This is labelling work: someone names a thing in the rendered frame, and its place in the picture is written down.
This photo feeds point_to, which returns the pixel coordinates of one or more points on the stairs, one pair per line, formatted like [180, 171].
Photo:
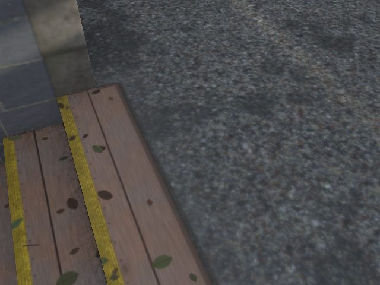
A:
[46, 237]

